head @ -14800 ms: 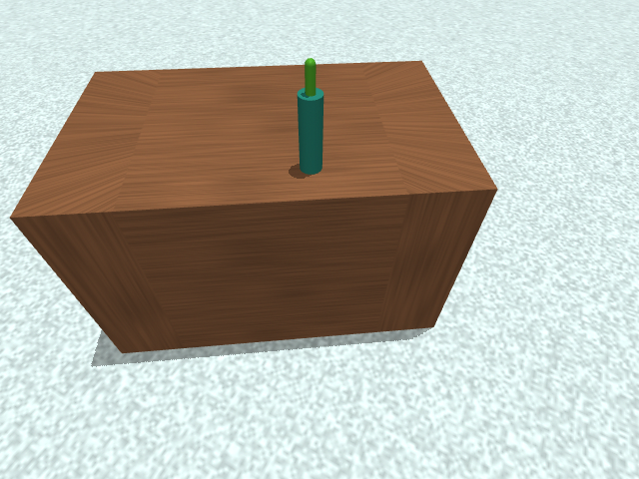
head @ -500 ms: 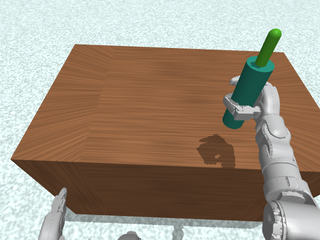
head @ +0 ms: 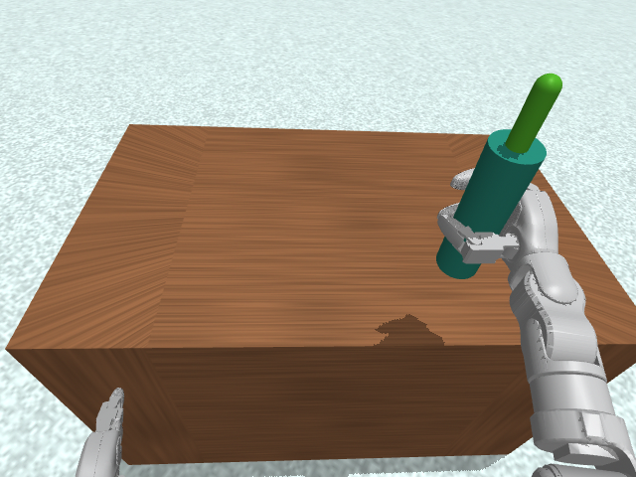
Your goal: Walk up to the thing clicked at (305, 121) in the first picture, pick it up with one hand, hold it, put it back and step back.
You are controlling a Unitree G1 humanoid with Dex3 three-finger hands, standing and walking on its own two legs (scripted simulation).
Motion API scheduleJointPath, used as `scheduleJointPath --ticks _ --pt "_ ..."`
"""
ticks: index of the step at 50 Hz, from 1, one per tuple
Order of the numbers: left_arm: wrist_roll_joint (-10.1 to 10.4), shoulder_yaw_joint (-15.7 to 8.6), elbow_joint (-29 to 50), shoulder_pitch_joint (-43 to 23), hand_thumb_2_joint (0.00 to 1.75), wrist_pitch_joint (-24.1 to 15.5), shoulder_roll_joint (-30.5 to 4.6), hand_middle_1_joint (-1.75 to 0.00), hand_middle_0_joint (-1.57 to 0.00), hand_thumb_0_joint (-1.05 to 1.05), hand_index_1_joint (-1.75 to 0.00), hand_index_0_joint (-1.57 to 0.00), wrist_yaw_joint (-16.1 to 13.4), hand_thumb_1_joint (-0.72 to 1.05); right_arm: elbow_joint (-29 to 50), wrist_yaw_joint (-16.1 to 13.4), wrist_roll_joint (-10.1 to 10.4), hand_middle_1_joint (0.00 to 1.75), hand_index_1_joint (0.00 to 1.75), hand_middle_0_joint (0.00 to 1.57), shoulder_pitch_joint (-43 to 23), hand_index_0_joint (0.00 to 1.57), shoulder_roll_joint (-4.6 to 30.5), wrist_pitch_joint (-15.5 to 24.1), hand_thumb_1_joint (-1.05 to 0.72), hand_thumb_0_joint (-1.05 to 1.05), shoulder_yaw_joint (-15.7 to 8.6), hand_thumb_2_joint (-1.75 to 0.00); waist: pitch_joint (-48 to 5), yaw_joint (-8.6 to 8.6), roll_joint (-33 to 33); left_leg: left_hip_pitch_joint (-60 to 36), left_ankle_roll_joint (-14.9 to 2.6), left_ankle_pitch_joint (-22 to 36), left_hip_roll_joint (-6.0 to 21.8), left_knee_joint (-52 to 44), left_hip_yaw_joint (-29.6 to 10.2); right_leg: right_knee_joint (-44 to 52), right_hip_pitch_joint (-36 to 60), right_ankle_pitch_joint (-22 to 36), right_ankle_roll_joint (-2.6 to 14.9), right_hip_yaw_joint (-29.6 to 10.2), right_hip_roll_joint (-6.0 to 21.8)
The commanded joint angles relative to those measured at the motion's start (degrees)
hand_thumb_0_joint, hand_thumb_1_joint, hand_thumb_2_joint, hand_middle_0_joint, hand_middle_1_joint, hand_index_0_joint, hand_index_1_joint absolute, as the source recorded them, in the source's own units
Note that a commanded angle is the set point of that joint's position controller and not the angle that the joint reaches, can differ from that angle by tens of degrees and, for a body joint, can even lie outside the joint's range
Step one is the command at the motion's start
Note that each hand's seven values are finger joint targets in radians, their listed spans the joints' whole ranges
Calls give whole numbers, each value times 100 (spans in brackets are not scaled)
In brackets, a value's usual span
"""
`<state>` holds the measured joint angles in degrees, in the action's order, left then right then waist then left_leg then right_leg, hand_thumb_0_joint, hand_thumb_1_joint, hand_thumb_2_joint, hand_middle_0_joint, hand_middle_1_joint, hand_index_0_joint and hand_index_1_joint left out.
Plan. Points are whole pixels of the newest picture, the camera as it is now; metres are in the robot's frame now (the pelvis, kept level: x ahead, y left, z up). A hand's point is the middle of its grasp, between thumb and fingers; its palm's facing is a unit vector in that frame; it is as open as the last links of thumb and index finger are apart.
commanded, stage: lift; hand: right
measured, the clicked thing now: (493, 190) +0.37 -0.16 +0.21
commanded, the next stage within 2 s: hold in 0.40 s
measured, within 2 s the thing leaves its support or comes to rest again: neither
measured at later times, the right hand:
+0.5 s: hand (491, 227) +0.34 -0.16 +0.18, palm faces +0.02 +1.00 -0.02, open 7.5 cm
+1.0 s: hand (511, 222) +0.33 -0.17 +0.20, palm faces +0.00 +1.00 -0.04, open 7.5 cm
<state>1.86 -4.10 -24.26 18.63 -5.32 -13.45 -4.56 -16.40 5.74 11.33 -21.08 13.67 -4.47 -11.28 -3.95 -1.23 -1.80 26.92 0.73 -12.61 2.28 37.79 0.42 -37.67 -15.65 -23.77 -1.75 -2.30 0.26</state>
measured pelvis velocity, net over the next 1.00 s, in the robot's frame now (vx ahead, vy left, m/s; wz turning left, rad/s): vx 0.01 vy -0.01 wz -0.02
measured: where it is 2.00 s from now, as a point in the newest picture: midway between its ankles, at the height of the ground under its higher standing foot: outside the picture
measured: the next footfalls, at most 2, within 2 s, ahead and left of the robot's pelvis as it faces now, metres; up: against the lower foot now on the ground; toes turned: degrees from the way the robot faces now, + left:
none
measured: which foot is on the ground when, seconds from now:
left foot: down 0.00-1.00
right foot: down 0.00-1.00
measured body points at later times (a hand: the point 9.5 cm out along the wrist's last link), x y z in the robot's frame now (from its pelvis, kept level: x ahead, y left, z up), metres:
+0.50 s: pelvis +0.00 -0.01 +0.01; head -0.02 +0.02 +0.46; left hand +0.16 +0.25 -0.06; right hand +0.34 -0.22 +0.19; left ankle +0.08 +0.13 -0.72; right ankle -0.04 -0.14 -0.72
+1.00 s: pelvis +0.01 -0.01 +0.01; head -0.02 +0.02 +0.46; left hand +0.18 +0.25 -0.07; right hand +0.33 -0.23 +0.21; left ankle +0.08 +0.13 -0.72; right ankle -0.04 -0.14 -0.72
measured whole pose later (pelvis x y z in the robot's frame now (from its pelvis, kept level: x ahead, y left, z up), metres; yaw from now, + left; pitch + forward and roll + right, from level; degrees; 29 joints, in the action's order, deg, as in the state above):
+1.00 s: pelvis +0.01 -0.01 +0.01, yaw -1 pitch -2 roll +0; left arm 1.9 -6.5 -38.2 12.2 -9.8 -13.9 -2.6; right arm 1.6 9.0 13.5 -13.4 14.5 -18.8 -13.0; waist -3.2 -0.2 -3.9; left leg 19.0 1.4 -10.5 2.7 31.0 1.4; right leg -31.7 -8.6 -21.5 -1.1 -3.1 0.1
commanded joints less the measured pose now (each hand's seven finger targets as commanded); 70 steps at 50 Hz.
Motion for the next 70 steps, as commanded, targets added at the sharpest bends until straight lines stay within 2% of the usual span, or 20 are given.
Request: scheduleJointPath --ticks 1,4,5,6,8,11,12,14,15,18,25,32,35,36,38,44,54,59,65,70 --pt "-14 -317 455 -310 2 -371 -641 -4 -4 0 -3 -5 -27 -53 1188 79 61 139 139 134 -1900 135 892 97 -45 0 -167 -125 -932 13 239 -1381 -6 489 -52 -657 211 796 -489 945 247 233 -133" --pt "3 -316 806 -584 2 -454 -723 -4 -4 0 -3 -5 -4 -53 1859 75 123 141 141 136 -2191 137 1213 26 -45 0 -469 -127 -1230 58 232 -1561 -5 706 -64 -661 232 818 -305 1172 230 208 -110" --pt "-4 -276 444 -383 3 -425 -611 -4 -4 0 -3 -5 23 -54 1610 129 132 141 141 135 -1905 137 961 -48 -45 0 -301 -127 -1095 60 175 -1507 -25 751 -71 -669 248 830 -308 1242 216 217 -118" --pt "-1 -253 689 -594 3 -450 -627 -4 -4 0 -3 -5 27 -53 1933 104 160 140 140 135 -2038 136 1056 -40 -45 0 -395 -126 -1020 58 433 -1552 18 607 -61 -740 247 845 -386 1078 256 210 -128" --pt "-6 -515 645 -680 2 -519 -879 -4 -4 0 -3 -5 -12 -53 2224 71 190 141 141 136 -2138 137 1187 -69 -48 0 -508 -127 -1184 20 293 -1563 23 466 -56 -785 230 908 -236 902 270 223 -137" --pt "-9 -432 377 -657 2 -553 -741 -4 -4 0 -3 -5 -5 -53 2190 62 186 141 141 136 -1818 137 887 -140 -49 0 -269 -127 -965 30 355 -1551 8 454 -82 -830 252 961 -260 922 263 192 -121" --pt "2 -215 451 -834 2 -575 -547 -4 -4 0 -3 -5 27 -53 2274 45 194 141 141 136 -1870 137 928 -165 -48 0 -311 -127 -910 92 267 -1553 20 324 -57 -866 237 962 -314 814 269 211 -149" --pt "-18 -382 270 -850 2 -594 -710 -4 -4 0 -3 -5 3 -53 2107 62 151 141 141 135 -1664 136 811 -274 -47 0 -200 -127 -956 50 280 -1531 2 422 -78 -843 264 998 -196 916 252 184 -121" --pt "-9 -458 411 -1035 2 -622 -812 -4 -4 0 -3 -5 -4 -53 2463 34 159 141 141 136 -1915 137 1065 -279 -47 0 -360 -127 -986 39 263 -1586 12 400 -84 -876 266 1019 -212 874 253 165 -119" --pt "-25 -267 161 -1005 2 -637 -613 -4 -4 0 -3 -5 35 -53 2405 53 137 141 141 136 -1762 137 890 -371 -48 0 -225 -127 -1012 85 170 -1680 -9 555 -85 -862 284 1017 -219 1084 217 134 -117" --pt "-19 -435 40 -1103 3 -708 -800 -4 -4 0 -3 -5 41 -53 2656 42 212 143 143 137 -1700 138 1081 -529 -48 0 -489 -129 -923 80 310 -1757 -6 545 -98 -972 315 1100 -147 1085 228 145 -116" --pt "-7 -552 -260 -1158 4 -752 -843 -5 -5 0 -4 -5 77 -54 2867 153 229 144 144 137 -1523 139 1072 -666 -49 0 -464 -132 -897 57 202 -1744 12 639 -85 -1018 308 1131 -24 1140 244 155 -135" --pt "0 -390 -193 -1275 4 -793 -691 -5 -5 0 -4 -5 95 -54 3053 190 235 144 144 138 -1539 140 994 -694 -51 0 -384 -132 -987 106 169 -1830 -13 806 -112 -964 345 1120 37 1384 201 93 -104" --pt "-8 -494 -234 -1318 4 -793 -822 -5 -5 0 -4 -5 79 -54 2992 196 246 144 144 138 -1529 139 1116 -712 -51 0 -536 -132 -1029 120 278 -1867 -2 717 -114 -990 358 1148 28 1310 212 83 -101" --pt "3 -360 -270 -1428 4 -810 -695 -5 -5 0 -4 -5 100 -54 3017 240 265 144 144 139 -1480 140 1002 -769 -52 0 -414 -132 -916 135 166 -1833 -16 645 -122 -1019 361 1197 -13 1243 196 74 -96" --pt "5 -441 -604 -1250 4 -791 -730 -5 -5 0 -4 -5 128 -54 2911 298 277 143 143 137 -1190 139 1155 -969 -49 0 -613 -131 -938 179 136 -1950 -23 942 -109 -1010 365 1159 57 1561 182 90 -113" --pt "45 -472 -574 -1342 4 -759 -733 -5 -5 0 -5 -5 209 -55 3041 402 332 145 145 138 -1225 140 1041 -1171 -50 0 -556 -132 -753 99 263 -1831 5 947 -114 -1059 386 1208 131 1527 213 95 -121" --pt "31 -655 -446 -1418 4 -826 -976 -5 -5 0 -4 -5 190 -55 3192 399 325 144 144 138 -1434 139 1071 -1130 -50 0 -544 -132 -971 40 264 -1876 -20 1086 -120 -1017 390 1211 292 1697 182 75 -93" --pt "12 -447 -611 -1311 5 -855 -680 -4 -5 0 -4 -5 209 -55 3191 308 298 145 145 139 -1187 140 1142 -1010 -49 0 -686 -132 -943 191 99 -1954 -34 930 -112 -1042 380 1247 179 1565 171 86 -105" --pt "-1 -490 -553 -1519 5 -872 -771 -5 -5 0 -4 -5 199 -55 3132 359 286 145 145 138 -1300 140 1101 -1013 -49 0 -606 -133 -983 148 109 -1993 -12 853 -83 -1103 344 1248 166 1427 201 103 -128"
